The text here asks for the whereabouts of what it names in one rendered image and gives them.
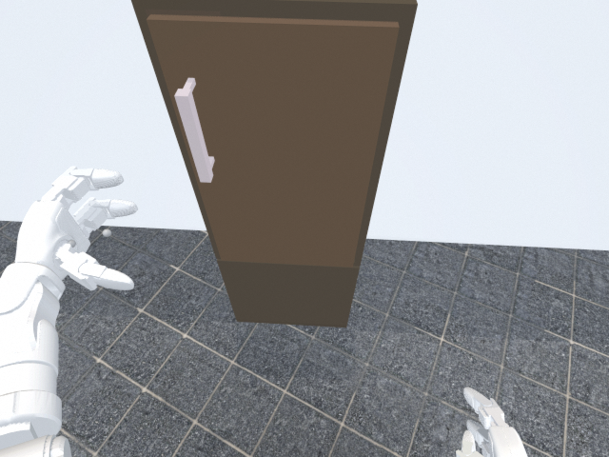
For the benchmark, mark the left robot forearm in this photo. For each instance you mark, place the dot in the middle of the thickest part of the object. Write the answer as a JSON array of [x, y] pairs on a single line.
[[29, 353]]

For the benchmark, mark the robot right hand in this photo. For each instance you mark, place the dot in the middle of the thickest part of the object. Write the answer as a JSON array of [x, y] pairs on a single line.
[[494, 437]]

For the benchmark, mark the handle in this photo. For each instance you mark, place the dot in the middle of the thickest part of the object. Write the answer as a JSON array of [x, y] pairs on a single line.
[[195, 137]]

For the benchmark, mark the robot left upper arm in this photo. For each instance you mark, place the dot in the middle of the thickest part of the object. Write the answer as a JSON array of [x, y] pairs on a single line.
[[45, 446]]

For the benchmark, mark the robot left hand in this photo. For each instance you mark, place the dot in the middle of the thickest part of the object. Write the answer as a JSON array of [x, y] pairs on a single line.
[[48, 226]]

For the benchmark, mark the cupboard door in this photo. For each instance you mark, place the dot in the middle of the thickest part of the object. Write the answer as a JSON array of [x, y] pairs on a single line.
[[291, 110]]

